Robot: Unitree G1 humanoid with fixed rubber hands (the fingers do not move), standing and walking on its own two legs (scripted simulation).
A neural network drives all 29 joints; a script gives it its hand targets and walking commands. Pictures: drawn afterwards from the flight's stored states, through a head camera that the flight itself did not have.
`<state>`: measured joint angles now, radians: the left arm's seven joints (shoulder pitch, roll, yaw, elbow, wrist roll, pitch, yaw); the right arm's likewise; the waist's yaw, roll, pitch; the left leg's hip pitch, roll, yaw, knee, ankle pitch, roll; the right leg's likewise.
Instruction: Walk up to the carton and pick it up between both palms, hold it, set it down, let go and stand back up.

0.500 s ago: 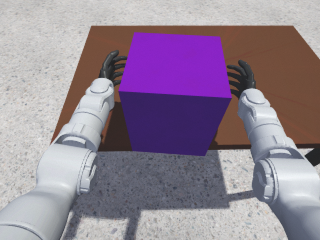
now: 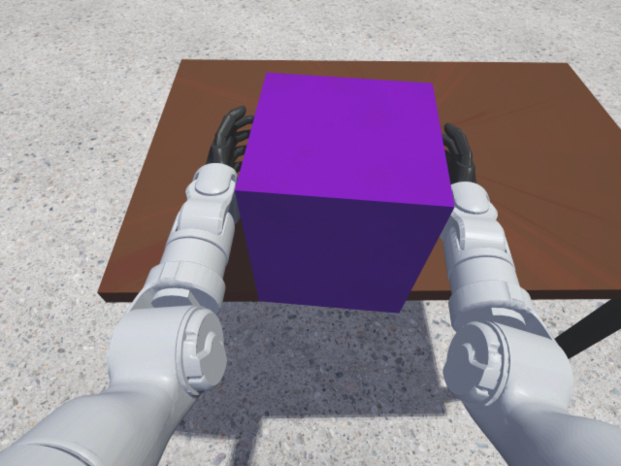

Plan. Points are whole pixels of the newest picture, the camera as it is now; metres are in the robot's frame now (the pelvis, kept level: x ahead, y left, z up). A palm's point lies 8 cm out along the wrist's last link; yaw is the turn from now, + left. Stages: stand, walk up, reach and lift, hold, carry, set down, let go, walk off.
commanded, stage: reach and lift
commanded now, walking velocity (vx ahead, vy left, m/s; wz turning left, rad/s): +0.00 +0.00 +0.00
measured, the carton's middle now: (337, 202) +0.43 -0.05 +0.08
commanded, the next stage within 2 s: none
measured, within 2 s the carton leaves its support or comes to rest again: leaves its support in 0.70 s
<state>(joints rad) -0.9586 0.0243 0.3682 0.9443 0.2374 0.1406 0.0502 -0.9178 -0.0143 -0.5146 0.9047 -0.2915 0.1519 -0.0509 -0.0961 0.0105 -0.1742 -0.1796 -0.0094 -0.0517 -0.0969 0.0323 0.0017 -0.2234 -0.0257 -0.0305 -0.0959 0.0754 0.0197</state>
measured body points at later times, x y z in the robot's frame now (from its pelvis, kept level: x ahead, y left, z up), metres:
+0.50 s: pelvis +0.00 +0.00 +0.00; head +0.04 +0.00 +0.45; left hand +0.46 +0.10 +0.13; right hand +0.43 -0.21 +0.12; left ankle -0.04 +0.12 -0.75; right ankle -0.01 -0.13 -0.75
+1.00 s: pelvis -0.01 +0.00 +0.00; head +0.02 +0.00 +0.45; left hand +0.45 +0.10 +0.16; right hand +0.42 -0.21 +0.15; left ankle -0.04 +0.12 -0.75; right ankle -0.01 -0.13 -0.75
